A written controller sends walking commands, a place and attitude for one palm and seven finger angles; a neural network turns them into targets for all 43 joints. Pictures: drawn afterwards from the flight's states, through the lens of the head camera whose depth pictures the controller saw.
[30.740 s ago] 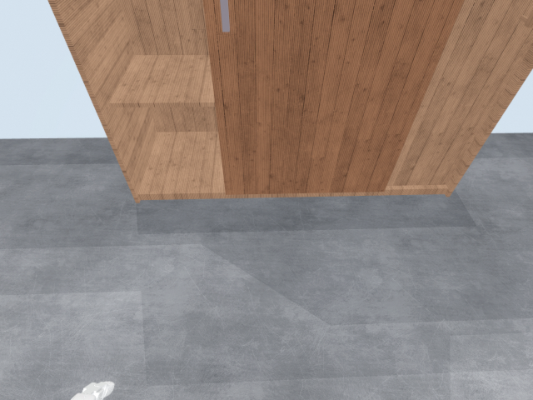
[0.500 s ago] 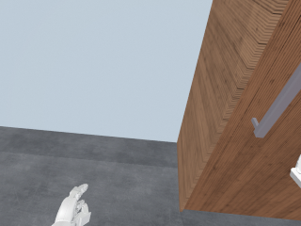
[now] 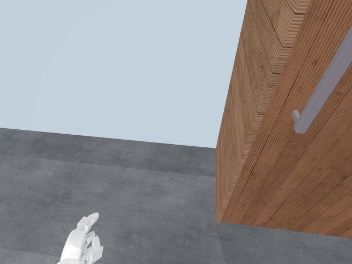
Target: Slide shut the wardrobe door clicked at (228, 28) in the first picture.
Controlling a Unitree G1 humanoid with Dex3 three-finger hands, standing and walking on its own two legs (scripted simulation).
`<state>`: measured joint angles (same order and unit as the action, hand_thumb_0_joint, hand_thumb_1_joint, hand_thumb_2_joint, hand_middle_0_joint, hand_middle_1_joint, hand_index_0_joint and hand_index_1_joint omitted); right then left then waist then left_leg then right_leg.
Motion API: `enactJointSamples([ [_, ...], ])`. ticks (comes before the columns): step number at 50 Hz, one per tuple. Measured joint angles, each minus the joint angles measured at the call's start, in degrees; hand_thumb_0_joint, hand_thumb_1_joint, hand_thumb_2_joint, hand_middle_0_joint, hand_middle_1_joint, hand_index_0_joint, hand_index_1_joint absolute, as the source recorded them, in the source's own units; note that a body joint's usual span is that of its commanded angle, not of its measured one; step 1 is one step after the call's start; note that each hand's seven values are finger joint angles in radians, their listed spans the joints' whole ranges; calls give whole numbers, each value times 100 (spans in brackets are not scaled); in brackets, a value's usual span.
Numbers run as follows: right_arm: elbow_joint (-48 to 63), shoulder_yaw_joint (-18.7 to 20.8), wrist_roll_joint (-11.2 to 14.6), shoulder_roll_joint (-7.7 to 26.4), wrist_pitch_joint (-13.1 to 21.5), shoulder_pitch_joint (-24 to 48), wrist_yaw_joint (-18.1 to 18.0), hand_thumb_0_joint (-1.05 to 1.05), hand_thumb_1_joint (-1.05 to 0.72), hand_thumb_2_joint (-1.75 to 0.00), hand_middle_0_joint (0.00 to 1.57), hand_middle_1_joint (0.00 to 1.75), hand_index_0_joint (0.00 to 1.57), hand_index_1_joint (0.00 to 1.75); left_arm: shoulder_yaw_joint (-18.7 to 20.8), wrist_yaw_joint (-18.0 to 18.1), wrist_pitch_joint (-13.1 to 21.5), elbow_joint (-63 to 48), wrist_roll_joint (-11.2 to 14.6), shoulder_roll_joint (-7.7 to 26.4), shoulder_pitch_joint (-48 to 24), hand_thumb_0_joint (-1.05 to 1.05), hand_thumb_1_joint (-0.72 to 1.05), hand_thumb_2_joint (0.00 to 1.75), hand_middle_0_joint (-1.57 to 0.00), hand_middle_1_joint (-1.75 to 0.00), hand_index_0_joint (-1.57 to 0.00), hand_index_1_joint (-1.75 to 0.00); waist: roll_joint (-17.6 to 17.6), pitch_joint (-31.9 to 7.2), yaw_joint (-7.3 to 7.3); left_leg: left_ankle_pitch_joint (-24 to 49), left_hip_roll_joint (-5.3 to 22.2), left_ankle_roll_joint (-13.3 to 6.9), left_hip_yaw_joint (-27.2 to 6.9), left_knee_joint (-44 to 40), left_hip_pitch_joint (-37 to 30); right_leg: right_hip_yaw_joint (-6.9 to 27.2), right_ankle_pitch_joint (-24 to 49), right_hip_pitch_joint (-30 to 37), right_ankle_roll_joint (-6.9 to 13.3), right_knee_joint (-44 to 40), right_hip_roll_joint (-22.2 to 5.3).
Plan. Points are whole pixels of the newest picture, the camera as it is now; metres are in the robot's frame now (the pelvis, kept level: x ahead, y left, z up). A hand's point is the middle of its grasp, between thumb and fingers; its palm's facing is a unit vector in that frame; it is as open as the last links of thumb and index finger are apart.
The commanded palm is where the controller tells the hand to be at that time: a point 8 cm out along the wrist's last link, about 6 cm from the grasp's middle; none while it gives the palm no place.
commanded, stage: step back with the hand held close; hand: right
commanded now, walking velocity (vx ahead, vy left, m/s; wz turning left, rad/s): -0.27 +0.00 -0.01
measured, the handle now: (326, 71) +0.44 -0.28 +0.24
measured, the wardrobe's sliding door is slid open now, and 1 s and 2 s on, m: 0.00 0.00 0.00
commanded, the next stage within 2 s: stop stepping back and stand still in 0.68 s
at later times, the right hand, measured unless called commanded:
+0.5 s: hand out of the picture +0.14 -0.25 +0.17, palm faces +0.38 +0.80 -0.46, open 7.4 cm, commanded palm +0.07 -0.29 +0.19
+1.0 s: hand out of the picture +0.01 -0.27 +0.18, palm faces +0.42 +0.77 -0.49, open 7.4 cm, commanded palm -0.04 -0.30 +0.19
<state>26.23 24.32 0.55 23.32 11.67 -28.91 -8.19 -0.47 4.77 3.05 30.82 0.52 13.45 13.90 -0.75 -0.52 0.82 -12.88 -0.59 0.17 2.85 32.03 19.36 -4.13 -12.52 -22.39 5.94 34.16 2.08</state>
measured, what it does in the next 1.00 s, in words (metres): walks backwards: left foot, then right foot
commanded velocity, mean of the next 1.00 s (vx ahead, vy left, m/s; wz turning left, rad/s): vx -0.22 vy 0.02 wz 0.01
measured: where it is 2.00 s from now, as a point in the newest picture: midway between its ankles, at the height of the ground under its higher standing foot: outside the picture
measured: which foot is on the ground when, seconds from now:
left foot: down 0.00-0.22, up 0.24-0.32, down 0.34-0.84, up 0.86-0.98, down 1.00-1.00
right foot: down 0.00-0.54, up 0.56-0.76, down 0.78-1.00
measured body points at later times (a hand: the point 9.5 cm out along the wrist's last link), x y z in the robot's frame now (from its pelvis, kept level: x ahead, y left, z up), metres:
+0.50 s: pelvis -0.07 +0.01 +0.00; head -0.04 -0.01 +0.45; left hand +0.14 +0.22 -0.06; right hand +0.11 -0.29 +0.20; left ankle -0.10 +0.13 -0.73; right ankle +0.07 -0.05 -0.73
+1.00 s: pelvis -0.18 +0.00 +0.01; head -0.18 -0.04 +0.45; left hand -0.02 +0.22 -0.06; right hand -0.02 -0.31 +0.20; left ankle -0.19 +0.10 -0.73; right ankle -0.15 -0.12 -0.73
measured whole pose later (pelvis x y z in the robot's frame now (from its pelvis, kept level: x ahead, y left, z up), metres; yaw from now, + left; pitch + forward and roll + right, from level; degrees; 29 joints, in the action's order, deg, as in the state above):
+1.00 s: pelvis -0.18 +0.00 +0.01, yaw -1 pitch +2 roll +1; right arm 32.9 26.4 1.7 27.5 11.2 -35.2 -8.8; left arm -1.5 2.9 7.0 32.6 -0.1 8.9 15.9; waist 4.0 -2.7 -0.9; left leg -17.8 -1.6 0.7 2.3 29.3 14.4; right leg -2.4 -13.8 -20.0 0.0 32.2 -2.3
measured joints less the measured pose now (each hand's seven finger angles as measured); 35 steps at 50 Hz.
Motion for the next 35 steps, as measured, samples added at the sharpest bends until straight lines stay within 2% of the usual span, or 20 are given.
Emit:
enactJointSamples([
  [6,78,-32,-78,-122,103,123,-41,2,-89,-90,21,30,21,30,-42,-34,129,126,-57,-65,85,1,90,90,-20,-30,-21,-30,72,-6,27,59,9,15,38,38,97,43,-80,-165,7,155,14],
  [12,67,41,-164,-35,260,262,14,2,-89,-90,21,30,21,30,-5,-56,280,189,-119,-120,158,2,90,90,-20,-30,-21,-30,16,-28,-99,-321,-254,14,-285,617,-130,249,188,-255,87,77,57],
  [14,70,134,-133,7,323,181,34,2,-89,-90,21,30,21,30,-1,-89,297,222,-147,-150,146,2,90,90,-20,-30,-21,-30,9,-128,-70,-548,-317,-29,-339,502,-386,272,280,-352,66,-26,34],
  [17,125,238,-11,44,391,76,23,2,-89,-90,21,30,21,30,-15,-139,349,264,-148,-195,-27,2,90,90,-20,-30,-21,-30,107,-147,61,-684,-271,-84,-405,-174,-674,151,490,-509,19,-254,3],
  [19,156,168,67,19,387,122,16,2,-89,-90,21,30,21,30,-20,-148,372,320,-143,-196,-263,1,90,90,-20,-30,-21,-30,112,1,126,-646,-283,-2,-450,-369,-632,80,684,-523,-6,-459,-51],
  [22,277,-33,141,79,280,195,53,2,-89,-90,21,30,21,30,-6,-173,366,327,-120,-222,-553,1,90,90,-20,-30,-21,-30,133,192,124,-555,-286,15,-456,-221,-483,38,1002,-437,-29,-800,-65],
  [24,376,-94,179,169,210,137,102,2,-89,-90,21,30,21,30,7,-197,329,248,-128,-248,-658,1,90,90,-20,-30,-21,-30,127,194,76,-763,-305,-33,-414,-37,-427,36,1156,-439,-44,-930,-75],
  [26,462,-67,232,262,157,-13,132,2,-89,-90,21,30,21,30,16,-209,270,144,-120,-258,-706,1,90,90,-20,-30,-21,-30,60,134,18,-549,-342,-119,-333,-163,-447,70,1233,-522,-101,-926,-126],
  [27,485,-51,248,297,140,-89,140,2,-89,-90,21,30,21,30,25,-209,231,115,-110,-256,-710,1,90,90,-20,-30,-21,-30,11,106,-17,-410,-373,-145,-288,-207,-438,116,1076,-598,-176,-811,-156],
  [28,499,-41,253,340,128,-173,139,2,-89,-90,22,30,22,30,35,-208,190,113,-88,-261,-677,1,90,90,-20,-30,-21,-30,13,42,-28,-366,-375,-166,-268,-232,-418,183,554,-727,-331,-531,-144],
  [30,517,-17,228,401,90,-346,100,2,-88,-90,22,30,22,30,59,-214,115,232,-95,-287,-521,1,90,90,-20,-30,-21,-30,220,-195,69,-340,-274,-194,-374,-272,-335,354,-469,-1038,-603,815,17],
  [32,450,-15,146,340,50,-393,11,2,-88,-90,22,30,22,30,40,-194,22,359,-135,-275,-347,1,90,90,-20,-30,-21,-30,448,-360,130,-227,-136,-161,-478,-426,-335,347,-899,-1070,-711,1837,77],
  [33,383,-29,94,287,27,-340,-40,2,-88,-90,22,30,22,30,21,-161,-15,402,-147,-253,-281,1,90,90,-20,-30,-21,-30,530,-388,145,-155,-77,-140,-504,-499,-337,316,-1040,-957,-736,1995,45],
  [35,246,-94,7,173,-61,-85,-135,2,-88,-90,22,30,22,30,1,-70,-50,471,-150,-187,-218,1,90,90,-20,-30,-21,-30,631,-346,138,-45,29,-104,-498,-565,-291,293,-1207,-589,-747,1741,-57],
])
